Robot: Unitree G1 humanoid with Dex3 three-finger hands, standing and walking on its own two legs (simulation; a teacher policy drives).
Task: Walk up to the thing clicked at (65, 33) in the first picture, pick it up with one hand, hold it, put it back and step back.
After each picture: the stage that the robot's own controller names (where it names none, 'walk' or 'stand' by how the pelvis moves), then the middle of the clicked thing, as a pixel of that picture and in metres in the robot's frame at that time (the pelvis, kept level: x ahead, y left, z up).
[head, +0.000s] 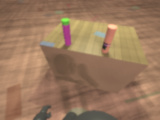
stand; (66, 33) +0.72 +0.30 +0.10
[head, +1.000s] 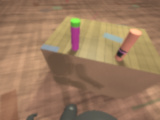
walk; (75, 36) +0.60 +0.18 +0.13
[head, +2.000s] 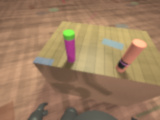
stand; (70, 48) +0.47 +0.20 +0.11
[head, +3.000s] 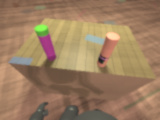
stand; (47, 45) +0.44 +0.34 +0.13
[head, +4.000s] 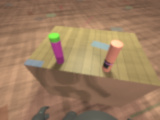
stand; (57, 50) +0.46 +0.30 +0.10
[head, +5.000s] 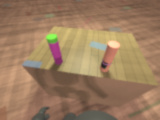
stand; (55, 51) +0.46 +0.31 +0.09
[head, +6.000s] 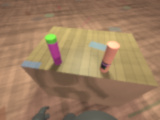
stand; (55, 51) +0.46 +0.32 +0.09
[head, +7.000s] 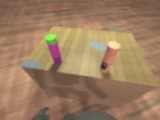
stand; (55, 51) +0.45 +0.31 +0.09
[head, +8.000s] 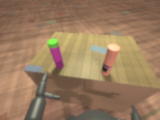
rise first; (56, 55) +0.43 +0.32 +0.10
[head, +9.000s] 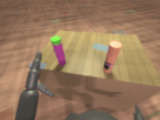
go down; (59, 52) +0.46 +0.31 +0.10
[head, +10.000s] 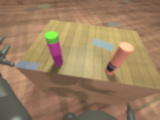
go down; (55, 51) +0.42 +0.27 +0.11
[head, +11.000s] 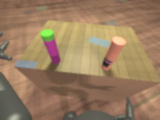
approach; (52, 49) +0.45 +0.29 +0.11
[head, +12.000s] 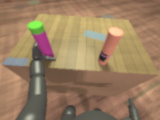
close; (43, 43) +0.45 +0.31 +0.14
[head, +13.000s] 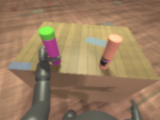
lift; (52, 49) +0.40 +0.26 +0.17
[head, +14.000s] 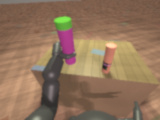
lift; (67, 44) +0.32 +0.16 +0.32
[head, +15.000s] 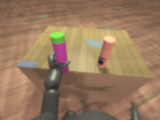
hold; (61, 55) +0.36 +0.21 +0.17
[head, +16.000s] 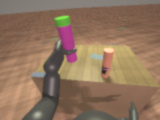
hold; (68, 42) +0.34 +0.16 +0.34
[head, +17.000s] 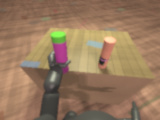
hold; (61, 55) +0.35 +0.20 +0.19
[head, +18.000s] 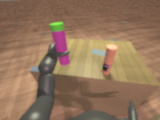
crouch; (61, 46) +0.37 +0.22 +0.27
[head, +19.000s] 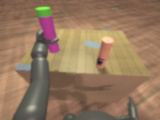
lower; (49, 33) +0.46 +0.27 +0.27
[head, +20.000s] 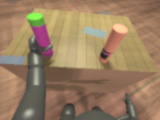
lower; (43, 38) +0.47 +0.31 +0.15
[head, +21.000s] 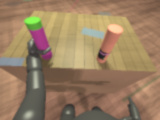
lower; (41, 41) +0.45 +0.31 +0.15
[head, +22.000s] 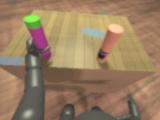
lower; (40, 40) +0.46 +0.31 +0.15
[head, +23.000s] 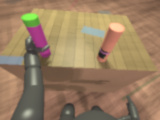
lower; (39, 39) +0.46 +0.32 +0.16
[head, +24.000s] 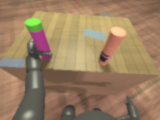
open; (41, 42) +0.45 +0.31 +0.15
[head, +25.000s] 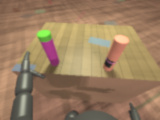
sink last; (50, 50) +0.42 +0.30 +0.14
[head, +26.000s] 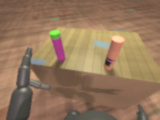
stand; (58, 47) +0.48 +0.32 +0.13
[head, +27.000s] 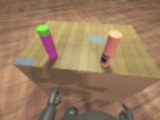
stand; (49, 45) +0.46 +0.32 +0.15
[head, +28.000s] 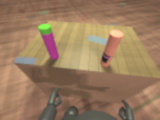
stand; (50, 44) +0.47 +0.32 +0.16
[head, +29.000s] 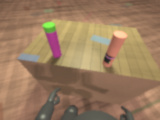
stand; (53, 42) +0.47 +0.32 +0.15
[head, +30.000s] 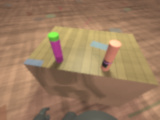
stand; (56, 49) +0.48 +0.31 +0.10
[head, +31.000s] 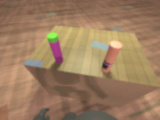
stand; (56, 50) +0.47 +0.31 +0.09
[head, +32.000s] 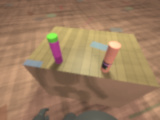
stand; (56, 50) +0.47 +0.31 +0.09
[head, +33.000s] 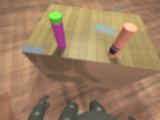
walk; (59, 33) +0.53 +0.27 +0.11
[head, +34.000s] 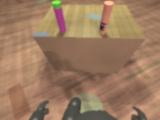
walk; (60, 18) +0.78 +0.36 +0.13
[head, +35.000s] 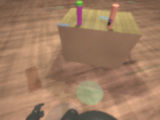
stand; (79, 14) +1.12 +0.30 +0.12
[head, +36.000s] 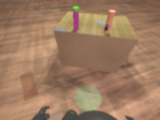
stand; (76, 19) +1.06 +0.30 +0.10
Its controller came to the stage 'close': yes
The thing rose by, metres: 0.24
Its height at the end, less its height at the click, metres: +0.00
